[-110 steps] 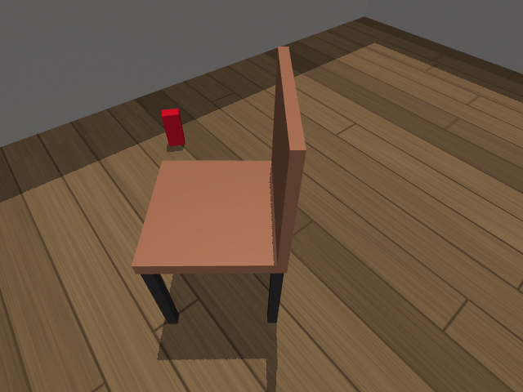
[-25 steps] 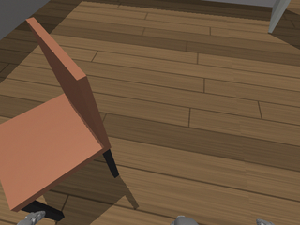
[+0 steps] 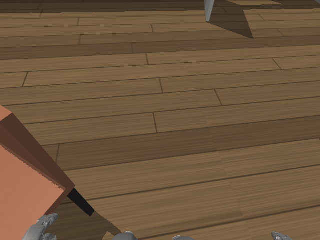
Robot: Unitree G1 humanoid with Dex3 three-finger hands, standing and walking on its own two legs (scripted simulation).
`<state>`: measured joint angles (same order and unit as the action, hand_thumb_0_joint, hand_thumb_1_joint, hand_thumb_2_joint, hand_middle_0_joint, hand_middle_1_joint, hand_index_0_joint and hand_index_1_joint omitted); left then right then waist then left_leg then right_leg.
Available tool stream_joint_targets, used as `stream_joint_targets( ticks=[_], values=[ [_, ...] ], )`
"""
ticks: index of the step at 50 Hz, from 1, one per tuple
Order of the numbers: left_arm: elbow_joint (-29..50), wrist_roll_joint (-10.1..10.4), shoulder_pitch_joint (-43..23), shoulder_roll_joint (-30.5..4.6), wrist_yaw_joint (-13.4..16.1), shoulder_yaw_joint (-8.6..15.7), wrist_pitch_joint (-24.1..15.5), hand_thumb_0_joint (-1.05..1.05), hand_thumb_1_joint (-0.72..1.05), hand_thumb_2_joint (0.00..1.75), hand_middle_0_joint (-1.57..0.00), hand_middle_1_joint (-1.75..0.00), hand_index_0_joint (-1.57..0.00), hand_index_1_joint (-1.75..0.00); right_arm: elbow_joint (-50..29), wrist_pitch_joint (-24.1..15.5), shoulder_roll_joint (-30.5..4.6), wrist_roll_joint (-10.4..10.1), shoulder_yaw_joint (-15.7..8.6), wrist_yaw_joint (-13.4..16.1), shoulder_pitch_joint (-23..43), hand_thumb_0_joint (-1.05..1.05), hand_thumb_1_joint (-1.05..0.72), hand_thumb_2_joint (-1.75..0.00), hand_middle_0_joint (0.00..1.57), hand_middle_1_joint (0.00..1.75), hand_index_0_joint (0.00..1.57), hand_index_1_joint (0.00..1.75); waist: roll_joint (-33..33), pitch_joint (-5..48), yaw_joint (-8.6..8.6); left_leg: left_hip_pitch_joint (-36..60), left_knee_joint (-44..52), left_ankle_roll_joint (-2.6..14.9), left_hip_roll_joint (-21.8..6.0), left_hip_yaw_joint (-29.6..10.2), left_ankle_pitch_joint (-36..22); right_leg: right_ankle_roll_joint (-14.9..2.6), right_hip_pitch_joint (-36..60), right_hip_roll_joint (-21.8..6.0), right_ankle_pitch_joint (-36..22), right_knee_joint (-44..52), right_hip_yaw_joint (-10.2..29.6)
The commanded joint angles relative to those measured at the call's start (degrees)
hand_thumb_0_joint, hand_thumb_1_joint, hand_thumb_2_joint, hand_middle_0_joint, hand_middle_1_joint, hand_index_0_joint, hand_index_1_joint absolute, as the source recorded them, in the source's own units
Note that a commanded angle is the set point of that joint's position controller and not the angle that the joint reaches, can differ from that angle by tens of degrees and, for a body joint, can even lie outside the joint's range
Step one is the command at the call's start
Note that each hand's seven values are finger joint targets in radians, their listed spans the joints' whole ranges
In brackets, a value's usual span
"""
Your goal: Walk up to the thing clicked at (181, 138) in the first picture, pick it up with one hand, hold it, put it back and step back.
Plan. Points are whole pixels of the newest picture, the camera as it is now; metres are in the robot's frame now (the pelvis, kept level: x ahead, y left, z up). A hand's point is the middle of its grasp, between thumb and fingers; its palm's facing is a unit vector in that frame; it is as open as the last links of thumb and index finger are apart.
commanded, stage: walk up
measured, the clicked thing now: out of the picture +0.38 +1.58 -0.64
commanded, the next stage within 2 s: none
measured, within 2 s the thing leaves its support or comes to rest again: neither
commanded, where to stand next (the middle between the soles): +0.06 -0.02 m, yaw -33 degrees
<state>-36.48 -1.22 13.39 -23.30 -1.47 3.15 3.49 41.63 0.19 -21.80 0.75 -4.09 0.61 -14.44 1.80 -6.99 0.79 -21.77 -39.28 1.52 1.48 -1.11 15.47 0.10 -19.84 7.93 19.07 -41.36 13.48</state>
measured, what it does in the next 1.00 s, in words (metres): steps on the spot, turning right: right foot, then left foot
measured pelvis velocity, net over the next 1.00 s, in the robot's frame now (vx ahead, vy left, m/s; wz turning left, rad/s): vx -0.01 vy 0.00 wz -0.50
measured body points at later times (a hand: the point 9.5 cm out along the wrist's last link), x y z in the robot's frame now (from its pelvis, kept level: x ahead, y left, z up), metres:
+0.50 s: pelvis -0.01 -0.02 +0.00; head +0.00 -0.05 +0.44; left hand +0.16 +0.27 -0.09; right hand -0.04 -0.35 -0.12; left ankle +0.05 +0.10 -0.70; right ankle -0.04 -0.13 -0.72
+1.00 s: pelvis -0.01 +0.00 +0.01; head +0.03 +0.01 +0.45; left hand +0.22 +0.23 -0.12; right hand -0.09 -0.31 -0.09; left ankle +0.06 +0.10 -0.71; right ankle -0.07 -0.12 -0.67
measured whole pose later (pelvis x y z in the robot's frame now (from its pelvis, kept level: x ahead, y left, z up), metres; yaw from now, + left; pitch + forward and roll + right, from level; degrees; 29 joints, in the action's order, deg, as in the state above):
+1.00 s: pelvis -0.01 +0.00 +0.01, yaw -29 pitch -2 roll -1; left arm -46.8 -0.1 13.9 -23.4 0.2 2.4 0.1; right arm 46.2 -2.0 -21.4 1.7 -1.8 -0.8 -14.4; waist 2.3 -6.8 1.1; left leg -17.3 -39.1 0.3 -3.9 3.3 19.4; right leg -0.9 -23.9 3.3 28.2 -55.0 4.9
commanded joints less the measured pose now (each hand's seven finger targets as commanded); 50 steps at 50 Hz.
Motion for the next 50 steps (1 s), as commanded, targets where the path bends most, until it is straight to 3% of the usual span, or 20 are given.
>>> stream_joint_targets(
  ticks=[1, 2, 5, 9, 15, 20, 21, 22, 23, 24, 28, 35, 39, 40, 41, 42, 43, 44, 46, 50],
  values=[
    [3.43, -0.15, 6.12, -10.59, 2.0, 2.9, -1.06, 0.0, 0.9, 0.9, -0.2, -0.3, -0.2, -0.3, -5.74, -2.1, -17.64, 0.73, -5.42, 1.29, -0.59, 0.0, -0.9, -0.9, 0.2, 0.3, 0.2, 0.3, -10.49, 8.0, -0.65, 12.47, 23.29, 5.93, -27.58, -27.63, 1.5, -0.13, -13.67, -1.76, 11.51, -19.66, -2.39],
    [2.63, -0.29, 6.99, -12.32, 2.06, 3.46, -1.07, 0.0, 0.9, 0.9, -0.2, -0.3, -0.2, -0.3, -6.33, -2.3, -19.71, 0.44, -6.05, 1.01, 2.31, 0.0, -0.9, -0.9, 0.2, 0.3, 0.2, 0.3, -14.92, 6.67, -0.87, 8.86, 23.7, 11.33, -30.49, -29.55, 0.68, 0.51, -11.92, -3.79, 12.05, -25.99, -4.24],
    [0.67, 0.25, 3.39, -12.63, 0.84, 4.94, -1.5, 0.0, 0.9, 0.9, -0.2, -0.3, -0.2, -0.3, -6.41, -2.9, -13.28, 0.9, -4.0, 0.77, 0.66, 0.0, -0.9, -0.9, 0.2, 0.3, 0.2, 0.3, -11.27, 4.98, -0.37, 9.4, 19.54, 6.56, -18.41, -11.49, -13.65, -0.08, -11.46, -5.26, 6.17, -27.32, -4.16],
    [0.32, 1.17, 4.68, -9.99, -0.47, 3.63, -1.65, 0.0, 0.9, 0.9, -0.2, -0.3, -0.2, -0.3, -5.85, -2.99, -14.47, 0.85, -3.83, -0.03, -2.48, 0.0, -0.9, -0.9, 0.2, 0.3, 0.2, 0.3, -13.71, 8.46, 1.3, 18.52, 17.2, 5.0, -14.16, -3.76, -8.65, 0.37, -13.84, -5.21, 2.35, -18.95, -7.69],
    [-0.79, 0.81, 3.78, -10.22, 0.33, 3.45, -3.01, 0.0, 0.9, 0.9, -0.2, -0.3, -0.2, -0.3, -7.72, -1.91, -17.07, 1.49, -4.73, -1.32, -3.68, 0.0, -0.9, -0.9, 0.2, 0.3, 0.2, 0.3, -14.28, 8.94, 2.82, 14.91, 15.19, 11.2, -19.98, -2.24, -6.34, 1.29, -6.92, -8.54, 7.33, -6.77, -13.92],
    [-5.27, 0.22, 10.72, -10.12, 1.32, 4.19, -4.45, 0.0, 0.9, 0.9, -0.2, -0.3, -0.2, -0.3, -8.12, -0.39, -16.08, 0.46, -4.17, -1.77, -0.23, 0.0, -0.9, -0.9, 0.2, 0.3, 0.2, 0.3, -10.67, 8.67, -1.37, 3.66, 4.18, 7.65, -19.38, 2.71, -6.1, -1.92, 7.86, -5.92, -0.77, 9.57, -17.53],
    [-5.87, -0.07, 12.28, -11.49, 1.6, 4.97, -4.99, 0.0, 0.9, 0.9, -0.2, -0.3, -0.2, -0.3, -8.07, -0.13, -13.61, 0.05, -3.34, -1.7, -0.6, 0.0, -0.9, -0.9, 0.2, 0.3, 0.2, 0.3, -5.18, 9.39, -2.52, 0.27, -3.89, 5.23, -17.23, 4.69, -1.93, -3.2, 11.61, -6.88, 0.78, 13.41, -12.0],
    [-4.87, -0.75, 11.43, -16.36, 1.91, 6.2, -5.5, 0.0, 0.9, 0.9, -0.2, -0.3, -0.2, -0.3, -8.83, 0.07, -10.04, -0.4, -2.15, -1.73, -0.9, 0.0, -0.9, -0.9, 0.2, 0.3, 0.2, 0.3, 10.08, 6.54, -2.63, -10.17, -16.48, 1.69, -10.31, 8.19, 7.55, -7.44, 12.42, -17.23, 3.93, 21.12, 8.86],
    [-2.38, -1.13, 7.5, -18.69, 2.16, 6.26, -5.97, 0.0, 0.9, 0.9, -0.2, -0.3, -0.2, -0.3, -9.09, 0.46, -9.63, -0.65, -1.67, -1.37, 1.2, 0.0, -0.9, -0.9, 0.2, 0.3, 0.2, 0.3, 10.83, 2.4, -1.99, -17.94, -21.17, -1.55, -4.2, 4.9, 17.17, -13.08, 8.63, -24.92, 3.54, 23.49, 23.03],
    [-2.35, -0.96, 6.13, -20.55, 2.23, 6.36, -5.44, 0.0, 0.9, 0.9, -0.2, -0.3, -0.2, -0.3, -8.67, 0.25, -13.6, -0.28, -2.81, -0.52, 2.95, 0.0, -0.9, -0.9, 0.2, 0.3, 0.2, 0.3, 10.46, 1.69, -2.99, -13.17, -24.14, -1.31, -6.31, 0.61, 20.39, -17.6, 1.72, -28.6, 0.19, 22.97, 25.49],
    [-3.12, 0.27, 2.97, -13.96, 2.85, 4.71, -5.82, 0.0, 0.9, 0.9, -0.2, -0.3, -0.2, -0.3, -2.39, -0.25, -12.57, -0.95, -2.32, -0.75, -1.99, 0.0, -0.9, -0.9, 0.2, 0.3, 0.2, 0.3, 9.14, 3.02, -0.07, -11.55, -21.27, -1.01, -6.16, 0.03, 10.05, -10.66, 6.75, -16.38, -13.49, 15.97, 6.58],
    [-2.68, -0.18, 7.11, -13.71, 3.07, 4.39, -5.79, 0.0, 0.9, 0.9, -0.2, -0.3, -0.2, -0.3, -1.62, -1.35, -12.55, 0.27, -1.84, -0.16, 0.6, 0.0, -0.9, -0.9, 0.2, 0.3, 0.2, 0.3, 7.92, 7.62, -2.94, -6.59, -10.96, -0.75, -4.1, 1.05, 10.76, -12.81, 8.89, -16.9, -24.64, 10.53, 8.92],
    [-1.32, 0.68, 1.88, -13.19, 2.95, 3.58, -4.99, 0.0, 0.9, 0.9, -0.2, -0.3, -0.2, -0.3, 0.8, -2.63, -10.85, 0.39, -2.08, 0.01, -4.03, 0.0, -0.9, -0.9, 0.2, 0.3, 0.2, 0.3, 5.73, 9.23, 1.36, 8.98, 4.72, 0.81, -1.21, 3.5, 2.51, -10.34, -0.71, -14.89, -27.72, 3.28, 4.67],
    [-0.74, 0.97, 1.41, -10.75, 3.07, 2.81, -4.88, 0.0, 0.9, 0.9, -0.2, -0.3, -0.2, -0.3, 1.42, -3.12, -11.83, 1.04, -2.46, 0.17, -6.4, 0.0, -0.9, -0.9, 0.2, 0.3, 0.2, 0.3, 2.51, 10.28, 2.26, 13.18, 10.17, 1.91, -4.09, -1.36, -1.36, -7.13, -3.48, -12.99, -23.12, -1.2, 3.12],
    [-0.27, 1.49, 1.39, -7.25, 3.07, 1.74, -4.96, 0.0, 0.9, 0.9, -0.2, -0.3, -0.2, -0.3, 1.17, -3.55, -16.04, 1.76, -3.46, 0.34, -6.19, 0.0, -0.9, -0.9, 0.2, 0.3, 0.2, 0.3, -9.65, 10.46, 2.17, 16.39, 15.2, 4.55, -15.18, -16.81, -6.09, -2.79, -10.27, -6.18, -11.35, -10.0, -0.79],
    [-1.55, 1.35, 3.04, -8.08, 3.55, 1.64, -4.54, 0.0, 0.9, 0.9, -0.2, -0.3, -0.2, -0.3, 0.26, -3.52, -18.18, 1.16, -3.79, 0.29, -3.12, 0.0, -0.9, -0.9, 0.2, 0.3, 0.2, 0.3, -12.43, 9.02, 0.74, 15.01, 19.16, 9.32, -24.31, -26.79, -5.75, -0.99, -13.77, -0.96, 12.18, -15.47, -5.66],
    [-3.16, 0.89, 3.56, -12.37, 4.2, 2.56, -4.38, 0.0, 0.9, 0.9, -0.2, -0.3, -0.2, -0.3, 0.21, -3.52, -19.8, 0.58, -4.26, -0.18, -0.87, 0.0, -0.9, -0.9, 0.2, 0.3, 0.2, 0.3, -12.85, 8.59, 0.96, 11.11, 19.14, 14.63, -28.65, -30.49, -2.38, -0.86, -10.95, -4.14, 16.21, -20.81, -4.03],
    [-4.1, 0.73, 3.86, -13.52, 3.88, 2.51, -4.63, 0.0, 0.9, 0.9, -0.2, -0.3, -0.2, -0.3, -0.09, -3.54, -17.84, 0.66, -4.1, -0.24, 1.05, 0.0, -0.9, -0.9, 0.2, 0.3, 0.2, 0.3, -10.54, 6.68, -0.15, 10.17, 18.16, 15.05, -26.37, -26.3, -3.22, -0.7, -10.2, -6.04, 14.77, -20.92, -4.75],
    [-5.93, 0.85, 2.38, -12.22, 2.91, 3.32, -4.88, 0.0, 0.9, 0.9, -0.2, -0.3, -0.2, -0.3, -0.37, -3.51, -15.17, 1.04, -2.84, 0.0, 1.98, 0.0, -0.9, -0.9, 0.2, 0.3, 0.2, 0.3, -10.18, 3.54, -0.47, 7.89, 15.85, 10.39, -18.41, -13.07, -9.89, -1.26, -9.49, -5.73, 10.95, -18.93, -6.0],
    [-7.17, 1.05, 1.99, -9.93, 1.76, 2.49, -5.5, 0.0, 0.9, 0.9, -0.2, -0.3, -0.2, -0.3, 1.09, -3.01, -16.02, 1.09, -2.64, -0.38, 0.31, 0.0, -0.9, -0.9, 0.2, 0.3, 0.2, 0.3, -15.47, 5.09, 0.98, 10.7, 13.56, 9.14, -15.51, -6.64, -12.96, -0.78, -5.37, -6.03, 6.63, -6.94, -12.07]
  ],
)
